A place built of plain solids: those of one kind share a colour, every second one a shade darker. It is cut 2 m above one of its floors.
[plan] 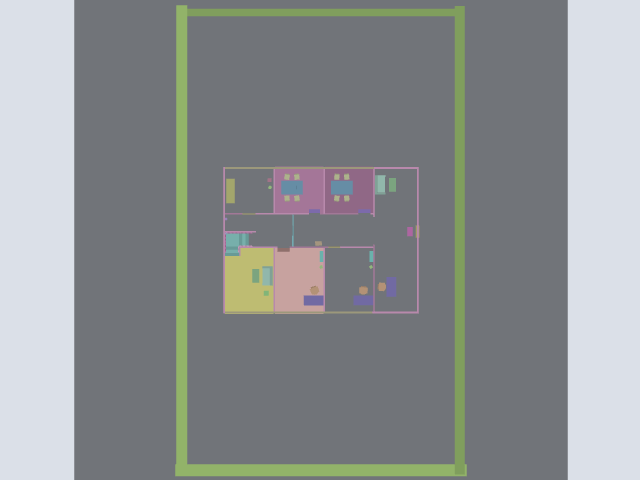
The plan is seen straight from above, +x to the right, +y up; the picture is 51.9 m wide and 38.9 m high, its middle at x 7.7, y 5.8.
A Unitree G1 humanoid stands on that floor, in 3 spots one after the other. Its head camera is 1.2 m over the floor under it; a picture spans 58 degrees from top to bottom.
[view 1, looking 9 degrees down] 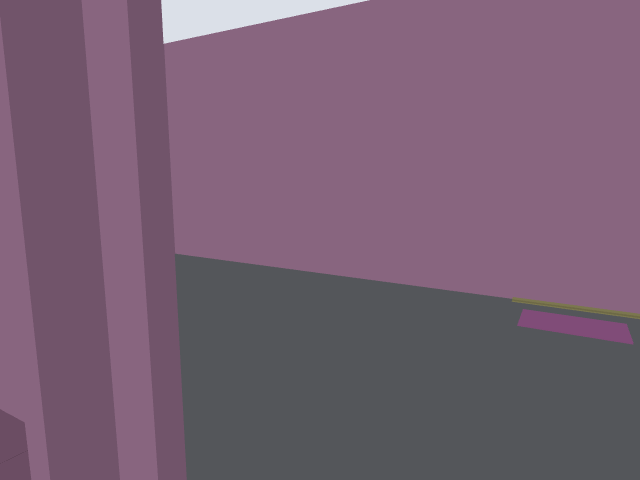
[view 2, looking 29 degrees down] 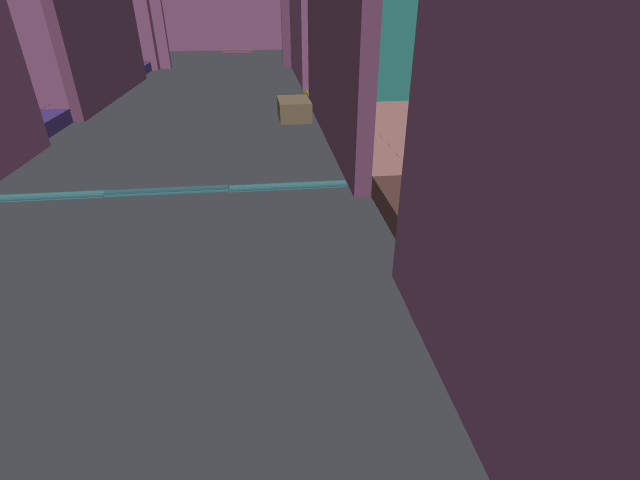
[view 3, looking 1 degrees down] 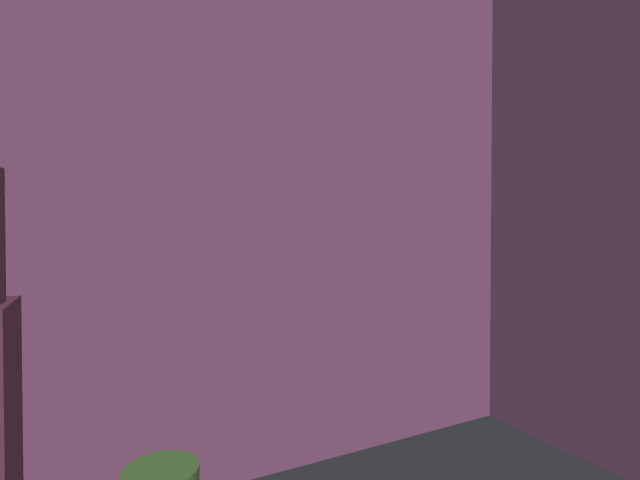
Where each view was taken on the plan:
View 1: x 11.18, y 6.57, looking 30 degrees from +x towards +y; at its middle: wall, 5.11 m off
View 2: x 2.52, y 5.84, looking -7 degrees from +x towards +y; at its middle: ground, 2.48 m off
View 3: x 1.94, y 10.26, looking -27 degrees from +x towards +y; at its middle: wall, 2.25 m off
